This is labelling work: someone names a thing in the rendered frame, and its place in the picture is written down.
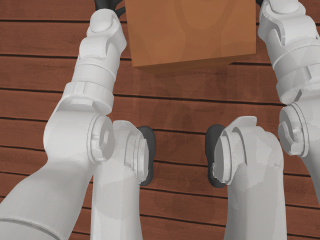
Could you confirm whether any left robot forearm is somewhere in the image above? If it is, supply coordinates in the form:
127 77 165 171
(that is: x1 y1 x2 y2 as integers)
43 8 127 152

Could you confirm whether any right robot thigh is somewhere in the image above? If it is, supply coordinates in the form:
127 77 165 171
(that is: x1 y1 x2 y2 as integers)
215 126 287 240

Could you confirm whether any robot left upper arm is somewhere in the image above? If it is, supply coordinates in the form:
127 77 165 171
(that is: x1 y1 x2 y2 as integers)
0 110 116 240

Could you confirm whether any robot right upper arm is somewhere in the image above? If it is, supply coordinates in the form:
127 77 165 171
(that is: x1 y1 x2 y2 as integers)
278 97 320 206

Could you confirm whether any right robot forearm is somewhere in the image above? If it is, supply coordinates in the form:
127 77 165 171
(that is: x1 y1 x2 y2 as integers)
257 0 320 105

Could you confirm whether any carton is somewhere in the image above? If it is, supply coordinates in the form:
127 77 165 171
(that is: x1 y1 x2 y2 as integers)
124 0 256 75

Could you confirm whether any robot left hand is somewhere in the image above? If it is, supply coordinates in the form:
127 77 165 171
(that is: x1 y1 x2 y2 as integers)
94 0 126 19

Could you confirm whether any right robot shin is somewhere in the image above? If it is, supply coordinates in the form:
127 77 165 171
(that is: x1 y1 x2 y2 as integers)
212 116 284 183

